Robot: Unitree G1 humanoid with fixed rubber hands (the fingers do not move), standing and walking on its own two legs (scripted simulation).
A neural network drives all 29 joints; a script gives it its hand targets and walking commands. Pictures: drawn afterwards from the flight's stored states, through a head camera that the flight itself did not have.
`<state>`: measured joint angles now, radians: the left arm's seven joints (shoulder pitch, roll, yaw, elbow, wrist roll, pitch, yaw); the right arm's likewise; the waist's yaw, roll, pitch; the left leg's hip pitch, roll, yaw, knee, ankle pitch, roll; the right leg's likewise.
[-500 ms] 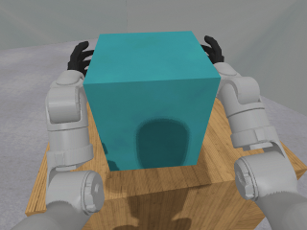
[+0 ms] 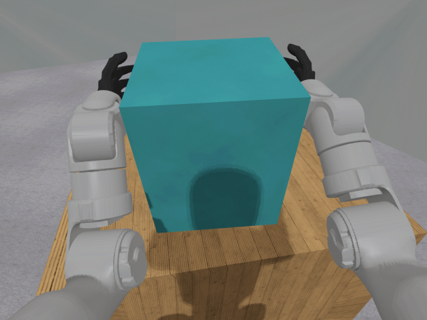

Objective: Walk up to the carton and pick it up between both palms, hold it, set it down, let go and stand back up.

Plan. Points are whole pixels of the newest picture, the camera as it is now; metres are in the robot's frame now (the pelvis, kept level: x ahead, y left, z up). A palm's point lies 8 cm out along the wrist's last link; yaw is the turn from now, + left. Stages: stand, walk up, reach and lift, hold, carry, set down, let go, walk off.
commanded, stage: hold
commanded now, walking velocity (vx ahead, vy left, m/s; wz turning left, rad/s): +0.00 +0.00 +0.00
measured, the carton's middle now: (212, 136) +0.34 +0.01 +0.25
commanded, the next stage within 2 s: none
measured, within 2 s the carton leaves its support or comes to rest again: neither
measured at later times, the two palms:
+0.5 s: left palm (112, 103) +0.35 +0.16 +0.30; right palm (299, 91) +0.37 -0.14 +0.32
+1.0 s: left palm (110, 102) +0.35 +0.17 +0.30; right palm (299, 91) +0.37 -0.14 +0.32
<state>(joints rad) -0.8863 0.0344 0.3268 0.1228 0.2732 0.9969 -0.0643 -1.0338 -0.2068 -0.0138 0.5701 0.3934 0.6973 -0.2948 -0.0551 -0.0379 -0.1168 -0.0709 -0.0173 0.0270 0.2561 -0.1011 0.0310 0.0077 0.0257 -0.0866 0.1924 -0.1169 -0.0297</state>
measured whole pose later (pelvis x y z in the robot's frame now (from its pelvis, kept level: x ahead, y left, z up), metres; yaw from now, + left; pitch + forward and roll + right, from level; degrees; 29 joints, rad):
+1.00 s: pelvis +0.00 +0.00 +0.00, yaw +0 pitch -5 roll -1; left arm -0.87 0.04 0.32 0.08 0.27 0.99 -0.07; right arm -1.01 -0.20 -0.02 0.53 0.39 0.69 -0.30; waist -0.06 -0.05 -0.11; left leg -0.09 -0.02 0.02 0.27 -0.10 0.03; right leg 0.00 0.03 -0.09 0.19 -0.11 -0.03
